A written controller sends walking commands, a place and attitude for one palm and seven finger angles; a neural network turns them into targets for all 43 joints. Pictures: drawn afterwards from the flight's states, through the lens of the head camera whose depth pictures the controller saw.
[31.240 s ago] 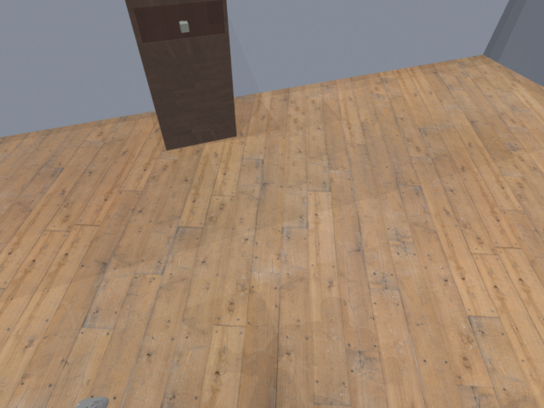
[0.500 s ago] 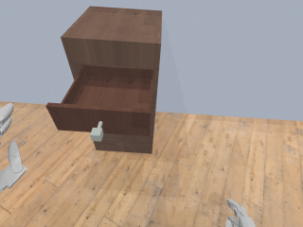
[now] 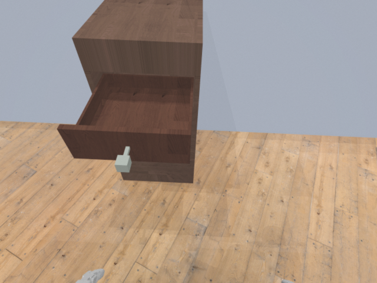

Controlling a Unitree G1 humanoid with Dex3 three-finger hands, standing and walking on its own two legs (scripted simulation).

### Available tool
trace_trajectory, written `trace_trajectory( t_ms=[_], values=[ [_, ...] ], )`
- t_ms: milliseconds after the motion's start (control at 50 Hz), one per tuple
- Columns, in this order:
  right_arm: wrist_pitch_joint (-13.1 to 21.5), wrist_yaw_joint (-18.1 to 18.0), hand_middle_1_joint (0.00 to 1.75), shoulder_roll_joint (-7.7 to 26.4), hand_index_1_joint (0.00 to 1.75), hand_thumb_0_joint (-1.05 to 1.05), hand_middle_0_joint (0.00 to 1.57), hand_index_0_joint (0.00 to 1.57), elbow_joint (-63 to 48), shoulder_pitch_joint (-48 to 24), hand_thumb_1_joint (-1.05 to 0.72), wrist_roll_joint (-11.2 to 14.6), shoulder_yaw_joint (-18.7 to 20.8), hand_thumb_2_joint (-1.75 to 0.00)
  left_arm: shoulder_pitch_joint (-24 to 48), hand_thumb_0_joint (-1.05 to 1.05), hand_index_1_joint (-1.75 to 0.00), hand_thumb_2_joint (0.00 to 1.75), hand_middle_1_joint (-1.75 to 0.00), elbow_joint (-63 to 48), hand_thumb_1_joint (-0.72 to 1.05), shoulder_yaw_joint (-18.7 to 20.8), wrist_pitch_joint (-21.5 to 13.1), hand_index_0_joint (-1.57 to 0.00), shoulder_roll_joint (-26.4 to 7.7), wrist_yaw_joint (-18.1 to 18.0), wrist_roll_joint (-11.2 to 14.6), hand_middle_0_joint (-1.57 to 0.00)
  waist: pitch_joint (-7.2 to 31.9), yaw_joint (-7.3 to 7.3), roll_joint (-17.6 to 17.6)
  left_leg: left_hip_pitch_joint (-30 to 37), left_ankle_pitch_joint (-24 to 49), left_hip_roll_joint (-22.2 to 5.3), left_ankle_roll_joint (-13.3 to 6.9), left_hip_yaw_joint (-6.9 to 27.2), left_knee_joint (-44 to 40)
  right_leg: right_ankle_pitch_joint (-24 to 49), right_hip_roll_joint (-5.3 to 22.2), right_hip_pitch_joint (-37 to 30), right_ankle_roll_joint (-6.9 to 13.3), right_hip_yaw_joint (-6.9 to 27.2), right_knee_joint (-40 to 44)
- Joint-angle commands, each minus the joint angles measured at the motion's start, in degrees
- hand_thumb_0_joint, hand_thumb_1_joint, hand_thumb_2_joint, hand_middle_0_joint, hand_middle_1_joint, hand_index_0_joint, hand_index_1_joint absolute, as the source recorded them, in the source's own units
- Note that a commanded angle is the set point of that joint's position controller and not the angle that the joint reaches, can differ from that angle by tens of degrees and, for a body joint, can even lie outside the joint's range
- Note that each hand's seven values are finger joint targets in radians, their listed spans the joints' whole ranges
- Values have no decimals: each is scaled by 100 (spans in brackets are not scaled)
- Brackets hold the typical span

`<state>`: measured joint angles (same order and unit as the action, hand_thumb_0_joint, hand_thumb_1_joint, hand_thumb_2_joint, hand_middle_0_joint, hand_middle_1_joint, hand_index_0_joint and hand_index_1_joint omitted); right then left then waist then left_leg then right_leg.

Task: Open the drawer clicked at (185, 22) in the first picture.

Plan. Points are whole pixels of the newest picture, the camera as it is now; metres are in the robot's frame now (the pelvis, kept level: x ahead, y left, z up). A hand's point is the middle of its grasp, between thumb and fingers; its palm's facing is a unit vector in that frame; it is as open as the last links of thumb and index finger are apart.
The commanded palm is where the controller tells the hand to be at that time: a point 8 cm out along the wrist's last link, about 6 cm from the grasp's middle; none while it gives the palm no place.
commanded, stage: let the arm hang, fingers relaxed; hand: left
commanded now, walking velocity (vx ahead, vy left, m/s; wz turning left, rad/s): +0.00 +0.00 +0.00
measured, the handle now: (124, 158) +0.47 +0.20 -0.07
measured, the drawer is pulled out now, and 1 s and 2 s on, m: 0.30 0.30 0.30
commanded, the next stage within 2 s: look to check the result in 0.86 s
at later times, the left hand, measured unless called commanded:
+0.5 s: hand out of the picture -0.04 +0.17 -0.16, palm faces +0.04 -0.98 -0.20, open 7.3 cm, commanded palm none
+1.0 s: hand out of the picture -0.01 +0.15 -0.17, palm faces +0.05 -0.98 -0.18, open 7.3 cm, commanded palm none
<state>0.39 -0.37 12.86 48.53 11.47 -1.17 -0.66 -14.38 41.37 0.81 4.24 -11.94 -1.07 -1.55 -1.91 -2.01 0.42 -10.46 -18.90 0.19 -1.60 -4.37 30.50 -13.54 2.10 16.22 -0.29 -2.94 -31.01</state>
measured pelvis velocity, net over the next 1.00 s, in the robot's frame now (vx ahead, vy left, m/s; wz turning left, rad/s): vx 0.01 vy -0.01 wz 0.01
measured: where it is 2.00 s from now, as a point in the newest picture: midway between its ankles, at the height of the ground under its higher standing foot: outside the picture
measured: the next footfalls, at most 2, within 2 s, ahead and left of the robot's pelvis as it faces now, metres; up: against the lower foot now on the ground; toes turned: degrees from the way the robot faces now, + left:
none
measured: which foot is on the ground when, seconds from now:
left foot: down 0.00-1.00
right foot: down 0.00-1.00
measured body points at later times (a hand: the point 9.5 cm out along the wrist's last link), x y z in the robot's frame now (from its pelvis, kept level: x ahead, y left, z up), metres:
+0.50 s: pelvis +0.00 +0.00 +0.01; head +0.01 +0.00 +0.46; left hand -0.04 +0.23 -0.15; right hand -0.05 -0.19 -0.16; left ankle -0.03 +0.10 -0.73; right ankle +0.03 -0.12 -0.73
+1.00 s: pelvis +0.01 -0.01 +0.01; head +0.02 -0.01 +0.46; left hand -0.01 +0.21 -0.15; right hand -0.03 -0.21 -0.15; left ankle -0.03 +0.10 -0.73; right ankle +0.03 -0.12 -0.73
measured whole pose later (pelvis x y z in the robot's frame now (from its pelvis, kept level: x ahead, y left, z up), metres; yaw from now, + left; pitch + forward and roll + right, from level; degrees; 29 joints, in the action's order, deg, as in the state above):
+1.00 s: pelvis +0.01 -0.01 +0.01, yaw +1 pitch -2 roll +0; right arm 0.2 -2.3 6.4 63.4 20.7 -0.5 -0.7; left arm -17.2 65.2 0.5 0.2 -6.9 -2.1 -0.5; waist -3.6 -0.5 -0.7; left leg -5.5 -15.5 -0.2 -1.0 -3.7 23.1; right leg -10.5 1.4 11.0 0.3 -3.8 -23.6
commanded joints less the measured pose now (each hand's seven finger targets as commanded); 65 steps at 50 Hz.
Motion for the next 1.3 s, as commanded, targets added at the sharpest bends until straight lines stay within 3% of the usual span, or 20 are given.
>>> trace_trajectory(
  t_ms=[0,40,60,80,160,320,380,520,680,740,800,1280],
  values=[
    [10,-64,30,467,30,0,20,20,113,377,-90,61,80,-90,-248,0,-30,90,-30,495,90,88,-351,-20,-738,-74,30,-20,92,225,-499,-299,1422,-561,-34,649,-1029,1088,340,-958,165,531,711],
    [-8,-91,30,364,30,0,20,20,340,558,-90,74,81,-90,-351,0,-30,90,-30,906,90,112,-384,-20,-614,-75,21,-20,-20,214,-493,-213,1016,-564,-51,631,-1101,851,340,-852,193,503,928],
    [-11,-108,30,313,30,0,20,20,450,694,-90,46,90,-90,-414,0,-30,90,-30,1071,90,136,-388,-20,-503,-78,29,-20,49,212,-880,-194,931,-569,-64,611,-1141,790,343,-919,204,482,965],
    [-15,-107,30,261,30,0,20,20,554,796,-90,57,74,-90,-457,0,-30,90,-30,1216,90,106,-393,-20,-545,-73,44,-20,63,215,-934,-216,841,-558,-69,622,-1173,753,345,-963,208,457,999],
    [-32,-134,30,181,30,0,20,20,877,1194,-90,88,85,-90,-510,0,-30,90,-30,1683,90,28,-418,-20,-448,-73,77,-20,-147,170,-296,-164,792,-624,-106,682,-1243,681,373,-829,223,375,1092],
    [-38,-161,30,-59,30,0,20,20,1310,1636,-90,99,54,-90,-772,0,-30,90,-30,2182,90,-41,-423,-20,-266,-128,101,-20,-408,161,28,-262,652,-605,-130,683,-1310,438,395,-703,224,367,1125],
    [-18,-175,30,-110,30,0,20,20,1389,1704,-90,92,42,-90,-805,0,-30,90,-30,2249,90,-34,-422,-20,-197,-146,99,-20,-407,157,-95,-239,729,-630,-133,685,-1356,467,381,-681,212,352,1057],
    [5,-182,30,-229,30,0,20,20,1456,1686,-90,88,45,-90,-808,0,-30,90,-30,2289,90,-12,-425,-20,-68,-166,78,-20,-636,168,-20,-336,657,-611,-130,681,-1418,432,366,-554,196,369,1036],
    [-2,-183,30,-301,30,0,20,20,1417,1605,-90,80,68,-90,-764,0,-30,90,-30,2261,90,16,-442,-20,-12,-161,64,-20,-734,162,-188,-332,606,-588,-118,636,-1397,413,370,-464,200,398,1087],
    [-2,-187,30,-286,30,0,20,20,1386,1585,-90,89,77,-90,-788,0,-30,90,-30,2245,90,22,-460,-20,3,-159,65,-20,-608,162,-47,-186,760,-593,-116,607,-1342,537,365,-475,205,401,1088],
    [10,-192,30,-282,30,0,20,20,1407,1586,-90,83,75,-90,-751,0,-30,90,-30,2234,90,28,-464,-20,-30,-155,70,-20,-486,147,-125,-117,934,-598,-103,588,-1323,720,381,-602,214,408,1070],
    [-34,-206,30,-256,30,0,20,20,1507,1536,-90,77,92,-90,-701,0,-30,90,-30,2313,90,44,-484,-20,-16,-160,87,-20,-483,142,-58,-11,960,-584,-44,524,-1286,693,387,-690,258,410,1185]
  ],
)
